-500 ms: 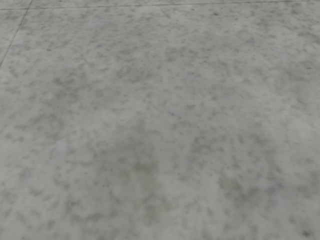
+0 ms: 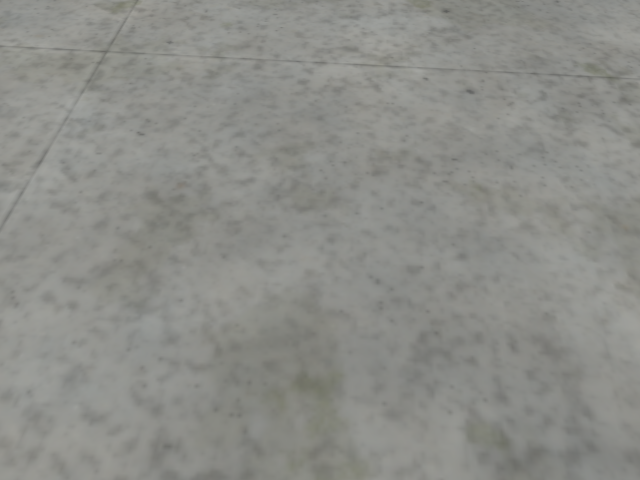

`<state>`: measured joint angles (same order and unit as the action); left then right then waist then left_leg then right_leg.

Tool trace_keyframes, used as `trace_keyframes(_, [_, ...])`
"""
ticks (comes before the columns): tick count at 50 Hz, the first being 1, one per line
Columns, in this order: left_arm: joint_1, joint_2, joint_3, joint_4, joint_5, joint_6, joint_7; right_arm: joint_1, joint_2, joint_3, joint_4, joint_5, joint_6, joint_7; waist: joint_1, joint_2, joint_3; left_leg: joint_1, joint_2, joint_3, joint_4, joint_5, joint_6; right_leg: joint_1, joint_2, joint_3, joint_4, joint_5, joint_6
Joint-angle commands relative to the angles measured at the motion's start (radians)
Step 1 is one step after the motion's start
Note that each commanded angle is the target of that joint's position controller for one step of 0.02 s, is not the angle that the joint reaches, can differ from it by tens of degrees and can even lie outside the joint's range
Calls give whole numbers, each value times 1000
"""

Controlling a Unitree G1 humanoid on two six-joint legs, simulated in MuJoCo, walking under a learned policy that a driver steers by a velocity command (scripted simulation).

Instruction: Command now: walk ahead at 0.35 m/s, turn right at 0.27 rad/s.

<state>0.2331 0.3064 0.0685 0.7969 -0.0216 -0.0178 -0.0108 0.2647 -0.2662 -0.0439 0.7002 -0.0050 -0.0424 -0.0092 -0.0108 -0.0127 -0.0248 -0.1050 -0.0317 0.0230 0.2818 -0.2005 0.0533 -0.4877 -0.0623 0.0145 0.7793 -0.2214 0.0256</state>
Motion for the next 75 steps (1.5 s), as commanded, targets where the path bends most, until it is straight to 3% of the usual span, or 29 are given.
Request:
trace_keyframes(1, [-116,75,9,-99,-3,-23,-6,5,-196,-66,-27,8,-26,2,-48,107,89,62,329,-219,-187,-208,164,-173,-31,27,-44,6,-16])
trace_keyframes(8, [-128,69,-3,-139,-6,-26,-28,0,-213,-82,14,29,-20,16,-38,91,93,47,331,-70,-119,-109,124,-41,-21,-51,-147,-15,-71])
trace_keyframes(11, [120,144,43,-77,-13,-23,-19,-17,-170,-65,14,17,-14,12,90,19,-29,-118,227,96,272,215,34,375,80,-107,-223,-12,-137])
trace_keyframes(12, [280,270,81,-58,-14,-19,-2,-40,-109,-40,-35,-12,-22,8,145,-193,-103,-379,118,181,690,75,-60,606,-125,271,-343,-123,-246])
trace_keyframes(13, [288,322,75,-85,-5,-36,-10,-36,-60,-21,-78,-17,-50,9,108,-318,-176,-678,-34,-6,927,-388,-92,759,-278,774,-530,-311,-382])
trace_keyframes(14, [243,229,50,-102,0,-50,-15,-86,-154,-39,-70,25,-73,22,128,-180,-124,-781,41,-107,1008,-325,-66,735,-290,718,-566,-362,-362])
trace_keyframes(15, [198,185,36,-115,6,-56,-17,-110,-180,-45,-74,40,-87,30,107,-138,-52,-793,82,-96,977,-228,-35,654,-260,607,-555,-302,-333])
trace_keyframes(17, [102,141,19,-145,11,-52,-13,-107,-168,-47,-55,-1,-91,22,50,-35,17,-693,139,-95,829,-80,-37,486,-180,435,-557,-94,-286])
trace_keyframes(20, [73,143,17,-162,17,-54,3,-92,-142,-48,-47,-11,-69,25,13,-61,22,-604,119,-72,732,36,-77,393,-119,314,-590,172,-284])
trace_keyframes(25, [138,140,18,-117,6,-53,31,-244,-79,-23,-77,-4,-66,30,57,-71,57,-529,64,-41,379,298,-114,340,-43,175,-588,303,-225])
trace_keyframes(31, [216,142,21,-53,5,-46,37,-380,-84,-14,-111,16,-85,65,104,-74,109,-529,53,-34,191,364,-48,484,-122,193,-565,303,-211])
trace_keyframes(34, [204,155,27,-42,11,-33,41,-319,-114,-26,-99,17,-84,71,64,-97,65,-467,18,3,189,215,14,599,-145,161,-458,640,-187])
trace_keyframes(36, [171,167,25,-49,20,-19,43,-115,-170,-54,-49,15,-77,61,-48,-100,-87,-198,-37,52,185,185,76,606,-100,98,-184,996,-154])
trace_keyframes(37, [160,145,12,-69,34,-17,45,59,-205,-61,-20,5,-71,55,-121,-47,-222,122,89,-104,236,230,142,412,-76,91,71,815,-131])
trace_keyframes(38, [304,39,-18,-82,40,-32,32,152,-295,-87,-2,6,-68,57,-54,233,-370,525,347,-620,216,88,349,-16,116,49,507,92,-31])
trace_keyframes(39, [265,86,-19,-82,31,-56,23,169,-205,-69,18,36,-66,60,-84,230,-386,577,365,-849,53,-93,354,-180,149,130,601,-305,-29])
trace_keyframes(40, [127,143,-5,-123,-4,-78,12,87,-168,-57,1,38,-59,49,-92,162,-193,433,339,-714,19,-171,293,-273,80,150,614,-240,-43])
trace_keyframes(41, [38,143,-10,-147,-5,-97,7,26,-156,-51,-17,23,-51,42,-77,49,-92,266,299,-611,-12,-121,258,-257,40,128,552,-169,-54])
trace_keyframes(43, [10,126,-5,-159,29,-108,7,-28,-134,-39,-31,3,-48,36,-6,2,12,39,228,-484,-60,83,241,-177,-10,108,406,-101,-42])
trace_keyframes(46, [45,85,-14,-162,44,-91,12,-38,-140,-42,-33,15,-45,25,34,61,21,-91,183,-385,-92,232,253,-114,-26,69,259,-90,6])
trace_keyframes(51, [-162,33,-37,-219,40,-94,12,38,-194,-61,-3,31,-30,1,-41,68,44,-233,95,-269,-78,202,179,24,40,29,-129,264,51])
trace_keyframes(56, [-221,85,-12,-240,14,-106,0,107,-185,-62,17,40,-7,-8,-46,101,20,-94,145,-403,42,73,131,83,63,86,-280,249,28])
trace_keyframes(59, [-65,133,21,-209,18,-116,7,87,-145,-51,3,29,0,-4,49,112,-49,-104,102,-406,235,113,74,323,30,80,-345,154,-48])
trace_keyframes(60, [81,188,37,-199,34,-117,16,92,-78,-27,-18,11,-4,2,108,7,-185,-211,41,-325,509,-17,39,560,-140,235,-331,82,-115])
trace_keyframes(61, [153,260,57,-162,42,-99,12,227,-24,-7,-48,40,-14,3,53,-318,-303,-538,-78,-186,818,-393,-18,839,-351,679,-418,-143,-272])
trace_keyframes(62, [143,174,42,-170,26,-93,5,217,-125,-25,-27,52,-12,-2,71,-233,-239,-663,5,-203,962,-370,-33,798,-362,777,-468,-343,-267])
trace_keyframes(63, [105,119,27,-176,23,-90,7,116,-177,-41,-36,46,-7,-3,95,-131,-115,-692,35,-192,1002,-273,-41,690,-316,621,-481,-301,-226])
trace_keyframes(65, [27,79,12,-167,34,-84,7,29,-161,-46,-59,25,-1,-2,65,-63,3,-648,91,-162,949,-152,-56,501,-231,390,-512,-34,-199])
trace_keyframes(75, [27,130,33,-79,23,-91,12,-127,-62,-20,-119,26,10,38,62,-44,68,-585,136,-88,552,164,-66,420,-177,-13,-627,296,-203])
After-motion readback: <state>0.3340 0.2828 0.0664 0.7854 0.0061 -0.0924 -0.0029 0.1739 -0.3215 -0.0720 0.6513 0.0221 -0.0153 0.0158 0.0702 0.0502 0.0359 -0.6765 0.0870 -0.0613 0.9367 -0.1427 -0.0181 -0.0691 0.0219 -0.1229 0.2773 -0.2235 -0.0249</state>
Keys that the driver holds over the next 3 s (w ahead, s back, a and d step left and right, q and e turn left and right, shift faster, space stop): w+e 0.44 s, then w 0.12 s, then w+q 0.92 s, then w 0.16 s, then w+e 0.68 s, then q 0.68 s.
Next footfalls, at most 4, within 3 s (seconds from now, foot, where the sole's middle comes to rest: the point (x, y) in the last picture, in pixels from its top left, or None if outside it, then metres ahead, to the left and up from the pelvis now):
0.22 right None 0.16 -0.18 -0.79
0.74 left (382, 470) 0.56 -0.11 -0.79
1.20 right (487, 378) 0.78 -0.38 -0.79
1.70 left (355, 293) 1.03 -0.08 -0.79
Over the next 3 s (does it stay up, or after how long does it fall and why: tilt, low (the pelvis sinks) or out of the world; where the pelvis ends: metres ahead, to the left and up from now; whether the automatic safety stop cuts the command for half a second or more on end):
stays up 1.46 -0.21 -0.01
